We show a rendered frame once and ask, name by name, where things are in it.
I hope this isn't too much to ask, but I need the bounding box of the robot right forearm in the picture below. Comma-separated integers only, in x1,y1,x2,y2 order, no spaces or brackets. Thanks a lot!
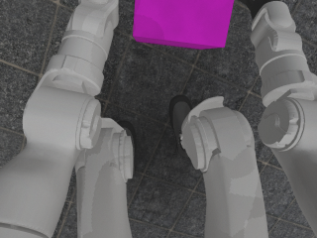
250,1,317,107

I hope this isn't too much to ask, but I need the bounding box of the robot left foot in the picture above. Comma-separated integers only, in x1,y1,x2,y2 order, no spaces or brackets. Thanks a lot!
117,120,137,181

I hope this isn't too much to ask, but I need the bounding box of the robot left upper arm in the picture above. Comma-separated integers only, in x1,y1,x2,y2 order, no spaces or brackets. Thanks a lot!
0,85,102,238

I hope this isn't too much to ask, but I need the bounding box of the robot right shin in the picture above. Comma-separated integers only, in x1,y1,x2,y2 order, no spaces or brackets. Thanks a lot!
179,96,255,159

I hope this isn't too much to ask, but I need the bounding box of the robot right upper arm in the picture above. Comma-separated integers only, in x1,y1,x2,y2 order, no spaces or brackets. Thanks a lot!
258,97,317,238

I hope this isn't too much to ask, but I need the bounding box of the carton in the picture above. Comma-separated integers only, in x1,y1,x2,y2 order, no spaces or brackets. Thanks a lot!
133,0,234,50

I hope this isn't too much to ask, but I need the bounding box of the robot right hand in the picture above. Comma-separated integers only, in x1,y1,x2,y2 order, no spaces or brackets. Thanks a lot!
239,0,280,20

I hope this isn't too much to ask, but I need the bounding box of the robot left forearm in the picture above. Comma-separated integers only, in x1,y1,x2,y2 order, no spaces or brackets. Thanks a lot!
22,0,119,136

